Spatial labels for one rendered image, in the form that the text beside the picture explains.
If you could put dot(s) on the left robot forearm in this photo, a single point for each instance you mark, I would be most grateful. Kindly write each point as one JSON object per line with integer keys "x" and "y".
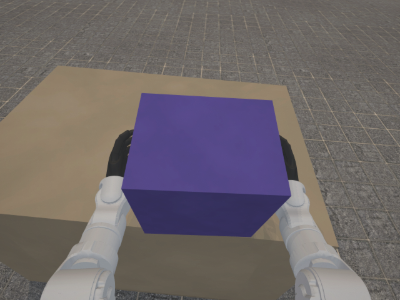
{"x": 103, "y": 235}

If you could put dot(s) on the right robot upper arm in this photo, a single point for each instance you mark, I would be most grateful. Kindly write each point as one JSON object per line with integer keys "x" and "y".
{"x": 319, "y": 283}

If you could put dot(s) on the right robot forearm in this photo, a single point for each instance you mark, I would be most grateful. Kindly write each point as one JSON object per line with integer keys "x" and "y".
{"x": 303, "y": 239}

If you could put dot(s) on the pedestal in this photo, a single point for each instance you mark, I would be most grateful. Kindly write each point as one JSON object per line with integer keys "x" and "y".
{"x": 54, "y": 151}

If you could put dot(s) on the left robot upper arm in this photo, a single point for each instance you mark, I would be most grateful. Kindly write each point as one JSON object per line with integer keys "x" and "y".
{"x": 81, "y": 284}

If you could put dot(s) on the left robot hand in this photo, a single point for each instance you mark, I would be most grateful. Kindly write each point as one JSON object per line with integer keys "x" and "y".
{"x": 119, "y": 155}

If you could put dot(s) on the carton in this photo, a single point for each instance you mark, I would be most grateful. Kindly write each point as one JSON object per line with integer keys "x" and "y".
{"x": 208, "y": 166}

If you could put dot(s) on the right robot hand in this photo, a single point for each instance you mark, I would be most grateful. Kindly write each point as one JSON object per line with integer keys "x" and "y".
{"x": 290, "y": 163}

